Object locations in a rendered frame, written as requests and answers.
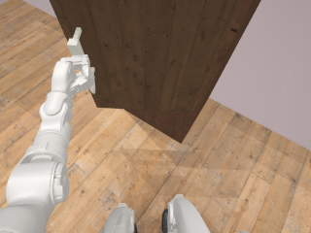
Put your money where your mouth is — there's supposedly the left robot forearm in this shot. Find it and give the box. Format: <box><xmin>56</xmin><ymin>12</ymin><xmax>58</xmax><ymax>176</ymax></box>
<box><xmin>6</xmin><ymin>91</ymin><xmax>74</xmax><ymax>204</ymax></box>

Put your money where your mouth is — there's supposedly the left robot hand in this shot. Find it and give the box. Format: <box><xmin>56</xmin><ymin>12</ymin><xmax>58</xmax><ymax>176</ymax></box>
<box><xmin>51</xmin><ymin>54</ymin><xmax>96</xmax><ymax>100</ymax></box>

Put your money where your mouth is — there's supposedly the handle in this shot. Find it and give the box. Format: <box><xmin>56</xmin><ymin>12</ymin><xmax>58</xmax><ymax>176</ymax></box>
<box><xmin>67</xmin><ymin>27</ymin><xmax>95</xmax><ymax>74</ymax></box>

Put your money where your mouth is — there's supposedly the cupboard door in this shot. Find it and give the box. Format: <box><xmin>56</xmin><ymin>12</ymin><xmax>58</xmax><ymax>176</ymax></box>
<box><xmin>50</xmin><ymin>0</ymin><xmax>240</xmax><ymax>113</ymax></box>

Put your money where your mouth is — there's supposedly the left robot upper arm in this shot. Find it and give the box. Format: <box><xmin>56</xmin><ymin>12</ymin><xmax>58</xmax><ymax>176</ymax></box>
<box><xmin>0</xmin><ymin>161</ymin><xmax>70</xmax><ymax>233</ymax></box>

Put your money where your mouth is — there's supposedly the left robot thigh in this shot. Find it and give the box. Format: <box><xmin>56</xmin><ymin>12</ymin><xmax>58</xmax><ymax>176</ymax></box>
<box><xmin>101</xmin><ymin>207</ymin><xmax>134</xmax><ymax>233</ymax></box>

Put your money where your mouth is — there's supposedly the robot right shin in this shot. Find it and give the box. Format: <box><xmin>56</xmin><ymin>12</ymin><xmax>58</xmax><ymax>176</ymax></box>
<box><xmin>167</xmin><ymin>194</ymin><xmax>184</xmax><ymax>233</ymax></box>

